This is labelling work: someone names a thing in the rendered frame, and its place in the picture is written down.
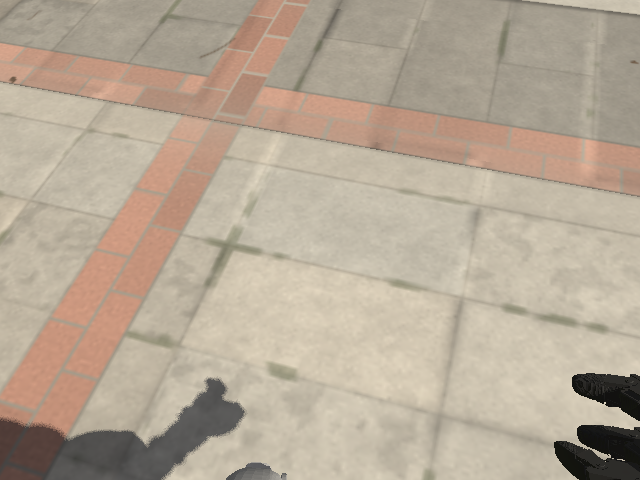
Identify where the robot right hand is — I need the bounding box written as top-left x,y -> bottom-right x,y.
554,373 -> 640,480

